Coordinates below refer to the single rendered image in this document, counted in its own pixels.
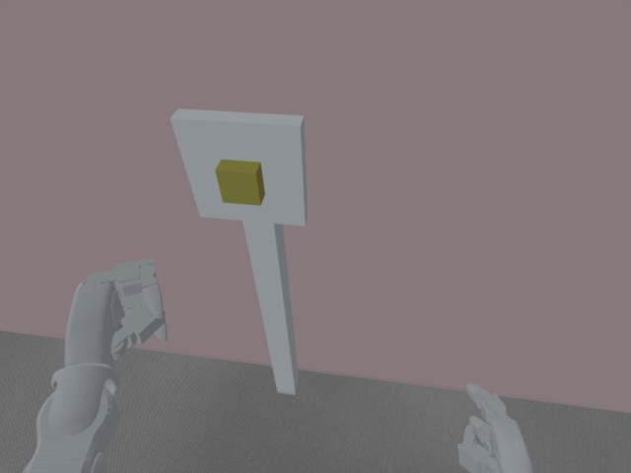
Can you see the robot left forearm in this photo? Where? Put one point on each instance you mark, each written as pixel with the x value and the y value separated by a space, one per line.
pixel 77 421

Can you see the right robot hand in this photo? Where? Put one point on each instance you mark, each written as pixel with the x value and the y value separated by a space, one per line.
pixel 505 449

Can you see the button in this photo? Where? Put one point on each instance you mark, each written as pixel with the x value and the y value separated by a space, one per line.
pixel 240 182

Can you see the left robot hand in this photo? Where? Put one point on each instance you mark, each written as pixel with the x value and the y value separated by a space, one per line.
pixel 97 311

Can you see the panel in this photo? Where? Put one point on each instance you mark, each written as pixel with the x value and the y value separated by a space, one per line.
pixel 277 141

